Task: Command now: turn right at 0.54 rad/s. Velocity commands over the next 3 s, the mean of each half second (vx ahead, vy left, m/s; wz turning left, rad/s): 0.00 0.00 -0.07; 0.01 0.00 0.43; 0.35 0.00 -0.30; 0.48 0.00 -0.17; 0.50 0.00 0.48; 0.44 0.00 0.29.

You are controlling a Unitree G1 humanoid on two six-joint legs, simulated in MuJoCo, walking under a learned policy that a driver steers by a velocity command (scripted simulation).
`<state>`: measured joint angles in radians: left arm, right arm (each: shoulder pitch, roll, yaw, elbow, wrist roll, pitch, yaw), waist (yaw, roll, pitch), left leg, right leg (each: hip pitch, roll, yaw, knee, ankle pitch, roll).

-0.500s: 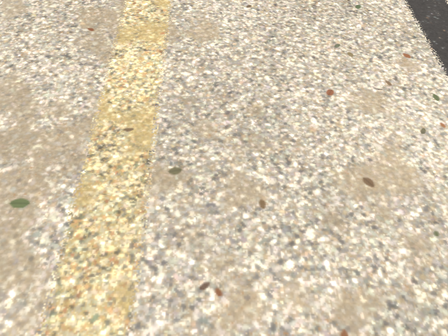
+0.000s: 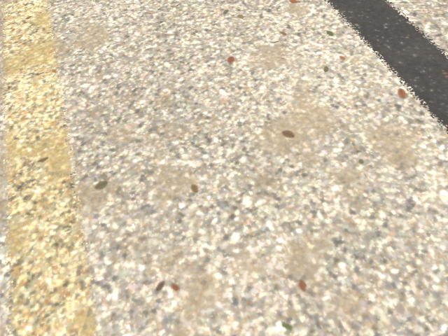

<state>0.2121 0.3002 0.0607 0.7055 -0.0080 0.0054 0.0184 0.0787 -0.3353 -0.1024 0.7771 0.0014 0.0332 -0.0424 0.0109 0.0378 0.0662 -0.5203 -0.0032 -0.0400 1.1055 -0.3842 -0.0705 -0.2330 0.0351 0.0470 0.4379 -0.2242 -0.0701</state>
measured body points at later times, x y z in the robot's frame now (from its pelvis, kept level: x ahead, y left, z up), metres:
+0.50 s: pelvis +0.02 +0.03 -0.01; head +0.05 +0.03 +0.44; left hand +0.17 +0.30 -0.12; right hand +0.15 -0.26 -0.12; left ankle +0.04 +0.16 -0.75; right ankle +0.00 -0.08 -0.75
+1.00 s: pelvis +0.02 +0.09 -0.01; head +0.05 +0.12 +0.44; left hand +0.06 +0.41 -0.13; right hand +0.24 -0.14 -0.09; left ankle +0.01 +0.18 -0.75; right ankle +0.01 -0.06 -0.67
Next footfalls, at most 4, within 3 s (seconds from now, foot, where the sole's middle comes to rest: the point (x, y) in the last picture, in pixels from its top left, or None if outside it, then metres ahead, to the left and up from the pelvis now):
0.30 left None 0.08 0.16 -0.78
0.86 left None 0.04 0.19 -0.78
1.48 right None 0.31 -0.06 -0.78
2.00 left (220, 262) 0.67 0.12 -0.78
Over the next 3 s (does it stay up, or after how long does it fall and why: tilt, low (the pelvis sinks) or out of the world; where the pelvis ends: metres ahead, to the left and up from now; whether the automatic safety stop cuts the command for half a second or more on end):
stays up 1.00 0.13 -0.02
